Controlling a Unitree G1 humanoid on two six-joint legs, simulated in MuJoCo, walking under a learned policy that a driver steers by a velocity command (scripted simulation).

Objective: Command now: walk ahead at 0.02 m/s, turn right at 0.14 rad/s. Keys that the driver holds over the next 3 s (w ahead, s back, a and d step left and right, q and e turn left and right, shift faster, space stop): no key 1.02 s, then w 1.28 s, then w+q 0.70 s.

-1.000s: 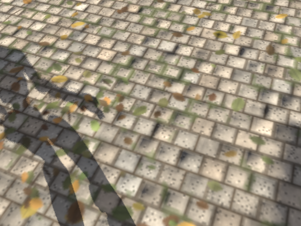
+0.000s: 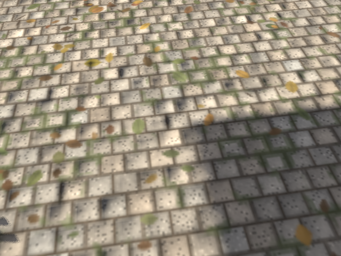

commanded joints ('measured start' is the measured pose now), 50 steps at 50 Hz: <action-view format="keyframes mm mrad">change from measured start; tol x2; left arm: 1 -11 120 26 -26 -9 -17 -3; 3 78 114 26 -9 17 -37 -11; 7 -10 120 29 -2 5 -16 -1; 25 45 100 40 104 -2 -1 26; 50 74 82 36 333 -7 -8 43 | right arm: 1 -6 -74 -11 -61 -16 -36 6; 3 6 -183 -29 -63 -23 -40 0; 5 -39 -98 -12 -64 -11 -41 12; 6 -41 -89 -7 -61 -16 -43 13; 20 -19 -75 16 -15 -11 -50 6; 50 27 -70 35 203 -7 -46 -2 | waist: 1 -23 -102 -56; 2 -11 -48 -96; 3 48 64 -109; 4 42 115 -120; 7 0 67 -74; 18 -4 -25 -53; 50 -6 -15 2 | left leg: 1 161 2 1 -275 225 29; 2 261 74 -70 -269 420 51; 3 284 121 -92 -198 525 93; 4 204 98 -85 -196 363 124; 5 170 68 -69 -208 284 117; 6 157 57 -57 -208 265 102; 18 149 25 -33 -186 270 94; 50 128 0 -38 -275 163 117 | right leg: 1 -10 -225 228 -110 177 -107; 2 -36 -187 201 -75 152 -55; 3 -58 -113 129 -45 77 -16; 4 1 -79 72 -55 39 18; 8 15 -88 81 -22 136 16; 20 47 -97 84 -22 213 39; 35 80 -98 70 -50 198 59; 50 68 -93 44 -76 154 75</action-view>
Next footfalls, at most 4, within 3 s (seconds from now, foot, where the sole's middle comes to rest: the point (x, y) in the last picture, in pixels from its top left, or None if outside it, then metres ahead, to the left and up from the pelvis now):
0.04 left None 0.05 0.15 -0.78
1.34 right None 0.10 -0.10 -0.78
1.80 left None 0.46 0.13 -0.78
2.34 right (208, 191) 0.77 -0.11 -0.78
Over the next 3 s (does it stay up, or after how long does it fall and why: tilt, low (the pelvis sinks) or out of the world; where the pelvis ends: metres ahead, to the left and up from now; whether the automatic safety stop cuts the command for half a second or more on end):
stays up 0.94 0.07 -0.01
